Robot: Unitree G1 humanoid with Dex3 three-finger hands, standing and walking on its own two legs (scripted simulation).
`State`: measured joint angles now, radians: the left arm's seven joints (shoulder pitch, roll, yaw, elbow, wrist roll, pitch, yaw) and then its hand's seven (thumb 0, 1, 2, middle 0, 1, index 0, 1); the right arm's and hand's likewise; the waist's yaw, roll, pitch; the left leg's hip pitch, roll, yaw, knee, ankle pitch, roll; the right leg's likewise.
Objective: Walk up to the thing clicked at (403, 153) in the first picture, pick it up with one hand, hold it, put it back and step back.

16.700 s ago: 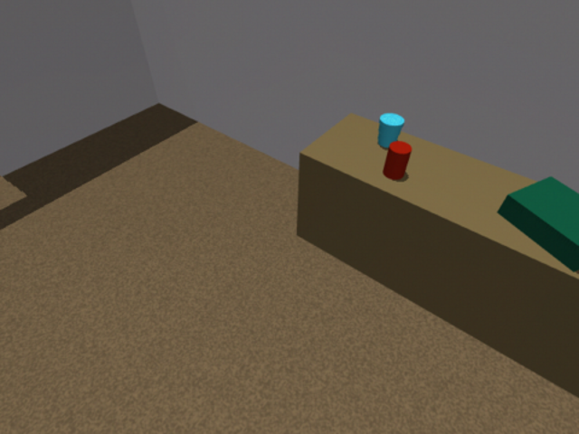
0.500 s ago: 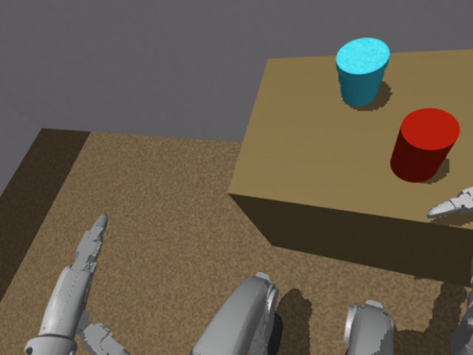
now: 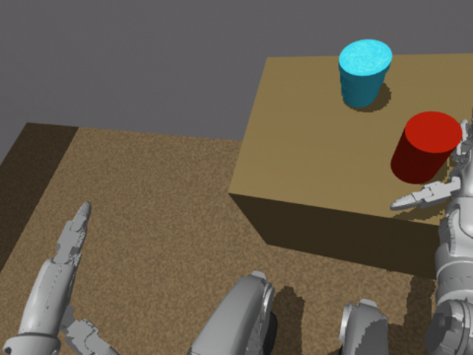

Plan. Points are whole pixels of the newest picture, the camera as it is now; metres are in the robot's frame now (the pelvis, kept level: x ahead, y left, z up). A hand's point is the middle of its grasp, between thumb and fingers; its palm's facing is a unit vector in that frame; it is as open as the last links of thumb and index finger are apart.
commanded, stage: close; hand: right
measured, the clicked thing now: (421, 150) +0.51 -0.17 -0.05
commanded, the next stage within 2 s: settle in 1.06 s
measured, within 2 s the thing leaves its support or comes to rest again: leaves its support in 1.52 s
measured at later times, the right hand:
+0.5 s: hand (425, 156) +0.49 -0.17 -0.04, palm faces +0.11 +0.99 +0.01, open 17.0 cm
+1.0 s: hand (436, 155) +0.49 -0.18 -0.02, palm faces +0.14 +0.99 +0.01, open 11.9 cm
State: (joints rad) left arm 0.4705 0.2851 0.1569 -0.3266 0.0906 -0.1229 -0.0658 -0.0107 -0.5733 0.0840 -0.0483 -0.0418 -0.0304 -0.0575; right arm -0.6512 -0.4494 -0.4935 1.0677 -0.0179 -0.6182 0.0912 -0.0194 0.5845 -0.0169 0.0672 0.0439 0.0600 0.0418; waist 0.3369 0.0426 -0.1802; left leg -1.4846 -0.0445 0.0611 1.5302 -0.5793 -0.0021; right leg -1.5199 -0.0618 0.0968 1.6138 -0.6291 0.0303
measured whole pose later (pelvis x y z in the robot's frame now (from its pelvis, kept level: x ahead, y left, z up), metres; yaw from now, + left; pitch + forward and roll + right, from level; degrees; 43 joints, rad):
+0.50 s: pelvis +0.00 -0.01 +0.00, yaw +0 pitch +31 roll +5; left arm 0.46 0.30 0.17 -0.33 0.09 -0.10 -0.08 -0.01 -0.55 0.07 -0.05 -0.05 -0.04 -0.06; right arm -0.68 -0.44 -0.47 1.08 -0.04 -0.61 0.04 -0.02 0.60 -0.01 0.26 0.11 0.26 0.11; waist 0.34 0.03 -0.19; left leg -1.50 -0.04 0.05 1.55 -0.59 -0.01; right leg -1.53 -0.05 0.08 1.63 -0.63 0.02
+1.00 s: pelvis +0.00 +0.00 +0.00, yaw +0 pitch +29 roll +5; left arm 0.46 0.29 0.15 -0.33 0.08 -0.08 -0.07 -0.01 -0.53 0.07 -0.05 -0.05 -0.04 -0.05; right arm -0.67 -0.44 -0.48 1.06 -0.03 -0.57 0.03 -0.02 0.38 -0.35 0.71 0.56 0.80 0.58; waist 0.33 0.03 -0.19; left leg -1.47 -0.04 0.05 1.53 -0.57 -0.01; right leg -1.50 -0.05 0.08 1.60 -0.62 0.02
